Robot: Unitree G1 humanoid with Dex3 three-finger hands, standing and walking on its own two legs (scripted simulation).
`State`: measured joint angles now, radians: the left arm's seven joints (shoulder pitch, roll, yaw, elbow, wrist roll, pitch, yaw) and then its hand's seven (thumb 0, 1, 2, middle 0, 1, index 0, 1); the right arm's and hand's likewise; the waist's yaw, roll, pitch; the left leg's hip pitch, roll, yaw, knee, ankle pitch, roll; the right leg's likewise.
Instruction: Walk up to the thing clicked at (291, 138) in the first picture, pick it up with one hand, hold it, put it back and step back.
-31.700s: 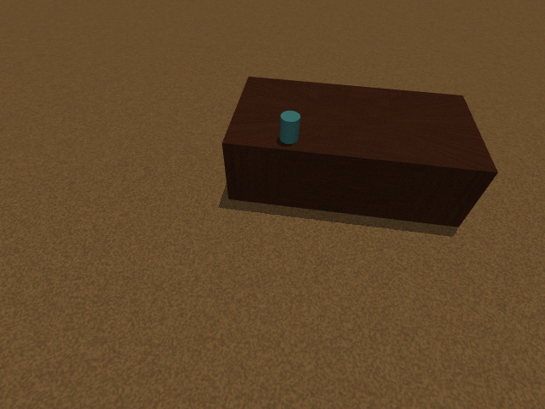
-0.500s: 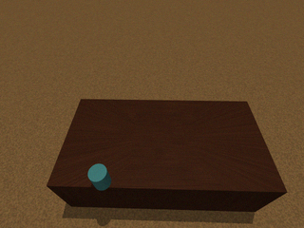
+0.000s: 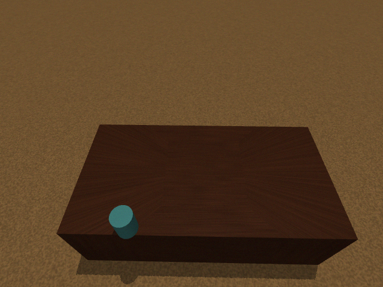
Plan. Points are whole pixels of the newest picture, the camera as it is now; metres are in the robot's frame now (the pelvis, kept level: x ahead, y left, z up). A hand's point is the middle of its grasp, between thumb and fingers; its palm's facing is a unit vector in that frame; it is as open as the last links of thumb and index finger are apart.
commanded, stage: stand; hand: left
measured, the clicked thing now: (124, 222) +0.41 +0.25 -0.36
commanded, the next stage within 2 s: step back in 0.38 s
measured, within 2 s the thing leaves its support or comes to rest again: neither
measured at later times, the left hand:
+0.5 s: hand out of the picture +0.07 +0.27 -0.16, palm faces +0.01 -0.93 -0.37, open 7.4 cm
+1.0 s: hand out of the picture +0.00 +0.34 -0.18, palm faces -0.08 -0.93 -0.35, open 7.4 cm
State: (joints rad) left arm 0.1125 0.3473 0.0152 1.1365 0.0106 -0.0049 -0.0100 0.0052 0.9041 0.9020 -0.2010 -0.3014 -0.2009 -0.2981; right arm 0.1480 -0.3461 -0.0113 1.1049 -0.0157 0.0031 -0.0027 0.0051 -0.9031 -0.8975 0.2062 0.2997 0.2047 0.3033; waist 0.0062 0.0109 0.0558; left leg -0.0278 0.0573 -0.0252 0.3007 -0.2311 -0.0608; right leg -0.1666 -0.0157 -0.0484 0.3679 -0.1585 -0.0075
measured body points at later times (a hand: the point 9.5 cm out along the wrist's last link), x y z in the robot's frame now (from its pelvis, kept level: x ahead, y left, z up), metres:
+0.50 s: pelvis -0.02 +0.01 -0.01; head +0.02 +0.00 +0.44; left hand +0.07 +0.32 -0.13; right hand +0.06 -0.30 -0.14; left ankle -0.05 +0.15 -0.73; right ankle +0.03 -0.11 -0.75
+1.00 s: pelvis -0.11 +0.09 -0.01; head -0.03 +0.11 +0.43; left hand +0.01 +0.39 -0.16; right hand -0.04 -0.23 -0.12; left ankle -0.09 +0.16 -0.75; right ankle -0.15 -0.05 -0.70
